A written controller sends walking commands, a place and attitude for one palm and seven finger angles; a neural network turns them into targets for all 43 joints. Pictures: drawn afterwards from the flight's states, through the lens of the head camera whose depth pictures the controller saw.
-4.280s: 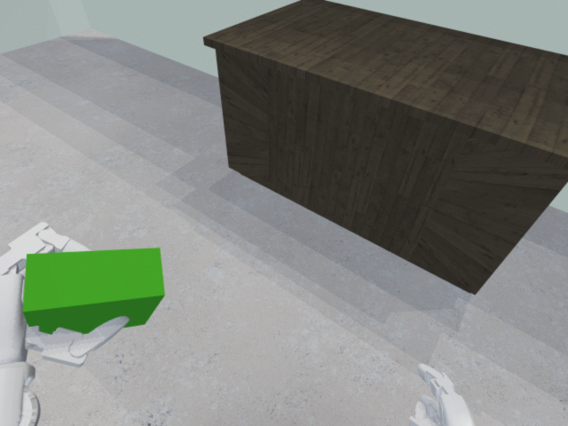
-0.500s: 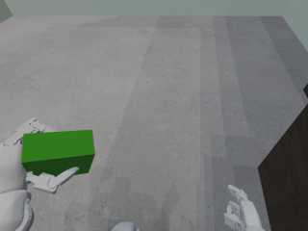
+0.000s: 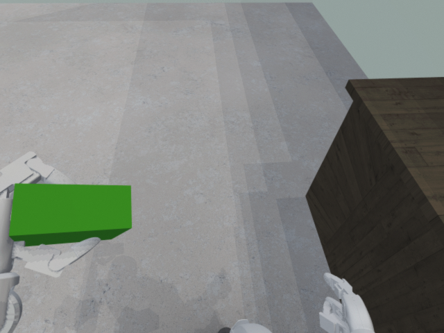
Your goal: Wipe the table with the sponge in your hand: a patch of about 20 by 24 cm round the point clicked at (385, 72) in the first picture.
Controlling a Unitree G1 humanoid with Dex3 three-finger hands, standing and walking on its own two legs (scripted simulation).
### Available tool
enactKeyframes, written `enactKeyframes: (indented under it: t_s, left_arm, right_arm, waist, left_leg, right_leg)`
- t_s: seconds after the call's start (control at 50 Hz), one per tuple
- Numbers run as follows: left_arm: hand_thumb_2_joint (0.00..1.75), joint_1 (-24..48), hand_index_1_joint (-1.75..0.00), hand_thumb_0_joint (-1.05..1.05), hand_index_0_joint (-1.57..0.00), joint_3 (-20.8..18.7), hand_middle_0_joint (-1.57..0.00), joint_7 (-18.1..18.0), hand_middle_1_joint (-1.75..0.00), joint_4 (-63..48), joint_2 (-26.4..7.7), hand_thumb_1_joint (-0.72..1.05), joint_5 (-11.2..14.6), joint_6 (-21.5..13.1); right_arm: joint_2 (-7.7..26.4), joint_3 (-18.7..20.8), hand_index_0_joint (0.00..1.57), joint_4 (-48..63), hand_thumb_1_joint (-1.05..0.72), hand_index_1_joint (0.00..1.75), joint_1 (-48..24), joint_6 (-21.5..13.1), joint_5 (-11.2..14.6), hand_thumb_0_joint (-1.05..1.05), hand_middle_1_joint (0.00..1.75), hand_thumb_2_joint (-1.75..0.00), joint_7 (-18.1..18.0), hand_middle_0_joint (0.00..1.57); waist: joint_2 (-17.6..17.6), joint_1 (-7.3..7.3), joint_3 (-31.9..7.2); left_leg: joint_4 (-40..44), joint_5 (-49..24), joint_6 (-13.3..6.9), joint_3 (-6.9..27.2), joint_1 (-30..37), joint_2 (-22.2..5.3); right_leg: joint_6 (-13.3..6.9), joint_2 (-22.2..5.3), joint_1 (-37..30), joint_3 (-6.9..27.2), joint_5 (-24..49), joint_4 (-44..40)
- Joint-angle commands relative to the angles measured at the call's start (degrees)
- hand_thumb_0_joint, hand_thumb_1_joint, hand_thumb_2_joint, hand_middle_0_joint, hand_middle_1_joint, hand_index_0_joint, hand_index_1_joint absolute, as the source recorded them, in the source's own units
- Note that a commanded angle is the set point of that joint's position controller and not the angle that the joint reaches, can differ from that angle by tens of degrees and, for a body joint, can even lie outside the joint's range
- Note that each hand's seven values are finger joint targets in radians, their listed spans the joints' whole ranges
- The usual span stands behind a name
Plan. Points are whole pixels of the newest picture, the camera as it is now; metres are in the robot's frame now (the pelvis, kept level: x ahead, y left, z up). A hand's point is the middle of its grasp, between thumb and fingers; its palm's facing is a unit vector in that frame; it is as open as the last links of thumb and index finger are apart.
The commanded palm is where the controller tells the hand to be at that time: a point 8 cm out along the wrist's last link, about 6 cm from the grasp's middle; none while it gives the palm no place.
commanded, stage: turn to face it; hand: left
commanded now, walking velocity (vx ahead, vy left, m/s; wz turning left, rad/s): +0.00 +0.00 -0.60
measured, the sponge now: (89, 216) +0.23 +0.20 +0.16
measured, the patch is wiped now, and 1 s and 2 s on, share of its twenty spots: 0.00 0.00 0.00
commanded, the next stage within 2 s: none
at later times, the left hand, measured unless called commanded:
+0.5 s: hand (192, 217) +0.23 +0.06 +0.18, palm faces -0.04 -0.81 -0.58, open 9.8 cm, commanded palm +0.19 +0.14 +0.18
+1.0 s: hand (305, 272) +0.18 -0.07 +0.18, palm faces -0.21 -0.82 -0.53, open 9.8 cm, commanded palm +0.15 +0.03 +0.18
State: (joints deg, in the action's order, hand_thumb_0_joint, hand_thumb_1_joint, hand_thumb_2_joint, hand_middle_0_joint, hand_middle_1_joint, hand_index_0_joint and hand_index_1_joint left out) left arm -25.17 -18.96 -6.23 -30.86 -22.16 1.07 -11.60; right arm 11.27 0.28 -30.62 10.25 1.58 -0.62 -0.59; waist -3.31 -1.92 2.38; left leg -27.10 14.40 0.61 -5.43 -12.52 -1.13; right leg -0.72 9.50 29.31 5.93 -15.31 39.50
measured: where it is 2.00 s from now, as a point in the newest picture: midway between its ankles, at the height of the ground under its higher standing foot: outside the picture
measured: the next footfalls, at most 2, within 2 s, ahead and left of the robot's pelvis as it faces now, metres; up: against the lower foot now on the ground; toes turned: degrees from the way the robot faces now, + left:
right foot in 0.24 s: +0.02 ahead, -0.17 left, +0.00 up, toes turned -16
left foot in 0.62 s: +0.03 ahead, +0.05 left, +0.00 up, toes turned -19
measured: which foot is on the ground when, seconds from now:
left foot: down 0.00-0.26, up 0.28-0.60, down 0.62-0.96, up 0.98-1.00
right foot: up 0.00-0.22, down 0.24-0.64, up 0.66-0.92, down 0.94-1.00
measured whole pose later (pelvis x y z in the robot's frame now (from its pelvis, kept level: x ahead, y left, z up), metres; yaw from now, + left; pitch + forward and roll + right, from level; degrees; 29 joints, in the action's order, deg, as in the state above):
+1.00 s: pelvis -0.15 -0.09 -0.01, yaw -38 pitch -1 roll +0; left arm -21.6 -20.4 -7.2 -29.8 -23.4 1.3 -11.2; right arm 9.3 -1.9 -30.9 10.5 -3.4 0.8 1.0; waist 5.4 -0.3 9.2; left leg -46.9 25.1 5.6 -7.3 -21.7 -14.1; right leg -2.5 0.9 18.5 -6.1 -19.6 39.1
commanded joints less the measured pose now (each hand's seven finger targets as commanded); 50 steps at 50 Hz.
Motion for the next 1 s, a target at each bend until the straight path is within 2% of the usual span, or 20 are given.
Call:
enactKeyframes:
  t_s: [0.0, 0.1, 0.18, 0.2, 0.22, 0.24, 0.26, 0.28, 0.34, 0.48, 0.56, 0.58, 0.62, 0.68, 0.72, 0.88, 0.92, 0.94, 0.96, 0.98]
  left_arm:
    - [1.3, 3.4, -1.6, 0.0, -1.2, -12.0, -1.2, -1.2, -1.6, -13.5, -11.5, 0.1, -0.1, -4.1]
    - [1.3, 7.7, -1.6, 0.0, -1.2, -3.1, -1.2, -1.3, -1.6, -8.4, -4.5, 0.1, 0.1, -1.9]
    - [1.3, 11.5, -1.6, 0.0, -1.2, -4.0, -1.2, -1.6, -1.6, -8.7, -7.0, 0.1, -0.2, -1.8]
    - [1.3, 11.4, -1.6, 0.0, -1.2, -4.4, -1.2, -1.7, -1.6, -9.0, -7.8, 0.1, -0.6, -1.6]
    - [1.3, 11.0, -1.6, 0.0, -1.2, -6.1, -1.2, -2.1, -1.6, -11.0, -9.8, 0.1, -0.6, -2.3]
    - [1.3, 8.7, -1.6, 0.0, -1.2, -9.7, -1.2, -2.8, -1.6, -11.7, -13.5, 0.1, -0.4, -2.9]
    - [1.3, 5.9, -1.6, 0.0, -1.2, -13.5, -1.2, -3.6, -1.6, -12.3, -15.8, 0.1, 0.2, -3.6]
    - [1.3, 2.3, -1.6, 0.0, -1.2, -13.4, -1.2, -3.2, -1.6, -14.3, -15.2, 0.1, 1.3, -3.1]
    - [1.3, -9.2, -1.6, 0.0, -1.2, -17.6, -1.2, -3.2, -1.6, -19.1, -14.8, 0.1, 3.0, -4.4]
    - [1.3, -10.2, -1.6, 0.0, -1.2, -17.2, -1.2, -3.8, -1.6, -16.1, -12.2, 0.1, 3.0, -3.8]
    - [1.3, -6.6, -1.6, 0.0, -1.2, -12.8, -1.2, -3.2, -1.6, -11.5, -9.7, 0.1, 2.4, -2.2]
    - [1.3, -5.2, -1.6, 0.0, -1.2, -12.0, -1.2, -2.9, -1.6, -11.0, -9.6, 0.1, 2.3, -2.4]
    - [1.3, -0.4, -1.6, 0.0, -1.2, -10.3, -1.2, -2.5, -1.6, -13.3, -9.2, 0.1, 0.8, -3.2]
    - [1.3, 5.7, -1.6, 0.0, -1.2, -5.9, -1.2, -2.2, -1.6, -12.1, -7.2, 0.1, -0.7, -3.4]
    - [1.3, 10.8, -1.6, 0.0, -1.2, -2.6, -1.2, -2.2, -1.6, -14.9, -6.0, 0.1, -0.8, -3.1]
    - [1.3, 6.9, -1.6, 0.0, -1.2, -7.9, -1.2, -2.7, -1.6, -10.7, -9.4, 0.1, 0.6, -2.6]
    - [1.3, 4.6, -1.6, 0.0, -1.2, -9.7, -1.2, -2.8, -1.6, -10.8, -10.9, 0.1, 0.6, -3.0]
    - [1.3, 2.7, -1.6, 0.0, -1.2, -13.1, -1.2, -3.3, -1.6, -10.4, -14.8, 0.1, 0.9, -3.4]
    - [1.3, 1.0, -1.6, 0.0, -1.2, -15.4, -1.2, -3.8, -1.6, -9.6, -15.7, 0.1, 1.9, -3.0]
    - [1.3, -0.9, -1.6, 0.0, -1.2, -14.3, -1.2, -3.3, -1.6, -11.2, -14.5, 0.1, 2.6, -2.2]
  right_arm:
    - [6.2, 3.2, 0.2, 8.5, -0.9, 0.3, -3.7, -3.7, 0.8, 0.0, 0.3, -0.9, 0.1, 0.2]
    - [8.3, 2.7, 0.2, 6.9, -0.9, 0.3, -0.6, -5.3, 2.0, 0.0, 0.3, -0.9, 0.1, 0.2]
    - [8.7, 3.1, 0.2, 7.0, -0.9, 0.3, -0.1, -7.3, 1.8, 0.0, 0.3, -0.9, 0.3, 0.2]
    - [8.7, 3.0, 0.2, 7.1, -0.9, 0.3, -0.3, -7.5, 1.9, 0.0, 0.3, -0.9, 0.5, 0.2]
    - [7.2, 2.6, 0.2, 7.5, -0.9, 0.3, -0.7, -7.6, 2.3, 0.0, 0.3, -0.9, 0.7, 0.2]
    - [5.4, 2.0, 0.2, 8.7, -0.9, 0.3, -2.7, -7.5, 2.1, 0.0, 0.3, -0.9, 0.4, 0.2]
    - [5.0, 1.1, 0.2, 8.6, -0.9, 0.3, -5.2, -7.3, 1.4, 0.0, 0.3, -0.9, -0.1, 0.2]
    - [6.3, 3.0, 0.2, 8.3, -0.9, 0.3, -4.6, -6.4, 2.2, 0.0, 0.3, -0.9, 0.0, 0.2]
    - [4.0, 0.8, 0.2, 8.4, -0.9, 0.3, -7.0, -3.5, 1.5, 0.0, 0.3, -0.9, 0.7, 0.2]
    - [6.2, 2.7, 0.2, 7.7, -0.9, 0.3, -5.0, -2.1, 1.3, 0.0, 0.3, -0.9, 0.5, 0.2]
    - [7.5, 2.7, 0.2, 7.5, -0.9, 0.3, -2.5, -1.8, 1.8, 0.0, 0.3, -0.9, -0.1, 0.2]
    - [8.1, 2.9, 0.2, 7.6, -0.9, 0.3, -2.2, -1.9, 1.6, 0.0, 0.3, -0.9, -0.7, 0.2]
    - [9.5, 3.3, 0.2, 9.2, -0.9, 0.3, -3.5, -2.3, 1.5, 0.0, 0.3, -0.9, -1.4, 0.2]
    - [7.8, 2.8, 0.2, 7.8, -0.9, 0.3, -3.6, -3.6, 1.2, 0.0, 0.3, -0.9, -0.9, 0.2]
    - [8.4, 3.2, 0.2, 7.7, -0.9, 0.3, -3.2, -4.9, 1.6, 0.0, 0.3, -0.9, -0.5, 0.2]
    - [8.1, 2.8, 0.2, 7.8, -0.9, 0.3, -0.2, -8.1, 1.3, 0.0, 0.3, -0.9, 0.7, 0.2]
    - [6.5, 2.7, 0.2, 7.7, -0.9, 0.3, 1.2, -7.9, 1.9, 0.0, 0.3, -0.9, 1.3, 0.2]
    - [4.9, 2.0, 0.2, 9.1, -0.9, 0.3, -1.3, -7.5, 1.7, 0.0, 0.3, -0.9, 0.8, 0.2]
    - [4.8, 1.4, 0.2, 9.3, -0.9, 0.3, -3.9, -7.0, 1.6, 0.0, 0.3, -0.9, 0.4, 0.2]
    - [5.4, 2.5, 0.2, 9.0, -0.9, 0.3, -4.7, -6.2, 2.1, 0.0, 0.3, -0.9, 0.5, 0.2]
  waist:
    - [16.5, -0.71, -5.7]
    - [14.7, 1.98, 1.0]
    - [14.0, 1.39, -5.3]
    - [13.8, 1.2, -6.6]
    - [5.8, 1.03, -9.3]
    - [-8.3, -0.02, -10.8]
    - [-11.4, -0.79, -12.0]
    - [-11.8, -0.29, -14.4]
    - [-0.1, -0.02, -16.5]
    - [-3.1, 0.42, -14.1]
    - [-1.7, 1.82, -11.4]
    - [1.3, 1.89, -9.9]
    - [19.3, 0.57, -6.4]
    - [16.4, 0.99, -1.6]
    - [17.5, 0.83, -0.8]
    - [18.1, 0.78, -5.3]
    - [6.5, 1.39, -9.3]
    - [-8.7, 0.32, -9.4]
    - [-14.1, -0.77, -11.1]
    - [-12.5, 0.43, -12.2]
  left_leg:
    - [12.3, 2.1, -9.5, 5.9, -5.5, -23.3]
    - [6.9, -18.1, -3.9, -1.7, 0.1, -20.5]
    - [-6.4, -23.9, -0.9, -5.2, 4.8, -18.2]
    - [-11.6, -21.7, 0.0, -5.7, 2.7, -16.5]
    - [-21.9, -13.6, 1.6, -7.0, -1.7, -13.1]
    - [-33.1, 15.1, 3.9, -5.2, -16.4, -5.7]
    - [-40.8, 24.3, 4.5, 1.5, -21.8, -4.6]
    - [-44.1, 21.2, 4.2, 6.5, -20.0, -5.5]
    - [-41.3, 15.0, 4.7, 6.4, -22.6, -4.8]
    - [-18.5, 11.5, 4.1, 3.6, -9.6, -2.2]
    - [-0.7, 4.3, 2.2, 3.2, 4.8, -3.0]
    - [4.2, 5.1, 0.3, 5.3, 8.0, -6.4]
    - [10.7, -5.7, -7.8, 18.9, 5.8, -23.8]
    - [10.5, -5.9, -9.1, 10.5, -5.7, -24.2]
    - [8.6, -9.7, -6.3, 2.8, -2.7, -21.0]
    - [-2.5, -9.8, -1.2, -3.8, -1.5, -18.9]
    - [-16.8, -2.6, 2.1, -6.0, -3.5, -13.4]
    - [-27.9, 18.8, 4.2, -4.9, -16.9, -6.4]
    - [-39.4, 22.6, 4.6, 1.0, -22.5, -4.1]
    - [-43.7, 18.2, 4.3, 7.1, -21.7, -5.2]
  right_leg:
    - [3.9, -8.5, 1.0, -3.5, -8.8, 32.4]
    - [5.1, -9.4, -3.1, -11.5, -8.4, 7.5]
    - [4.8, -7.2, -14.5, -16.0, 0.4, -8.8]
    - [3.7, -8.6, -18.5, -14.4, 6.4, -13.4]
    - [0.9, -14.8, -24.8, -7.5, 20.7, -15.5]
    - [-5.6, -24.7, -33.3, 9.9, 49.0, -13.5]
    - [-8.8, -30.5, -32.2, 15.3, 60.4, -12.6]
    - [-8.5, -29.0, -30.3, 16.7, 51.7, -13.2]
    - [-9.5, -25.5, -32.2, 11.9, 39.7, -12.0]
    - [-9.6, -22.1, -19.3, 14.9, 20.8, -16.6]
    - [-4.7, -18.1, -7.3, 14.6, 5.0, -16.0]
    - [-2.6, -14.8, -2.7, 12.9, 0.2, -12.1]
    - [2.0, -5.9, 5.2, 0.4, -15.9, 13.2]
    - [3.6, -10.6, 2.8, -3.1, -10.9, 31.3]
    - [4.4, -11.4, 2.4, -7.1, -10.3, 25.0]
    - [4.4, -8.5, -16.2, -15.1, -4.5, -6.1]
    - [0.4, -15.1, -22.5, -5.8, 11.4, -16.4]
    - [-5.6, -24.3, -28.5, 11.6, 35.6, -16.3]
    - [-8.8, -29.3, -28.2, 18.5, 46.2, -16.5]
    - [-7.3, -27.7, -26.8, 17.6, 42.4, -16.8]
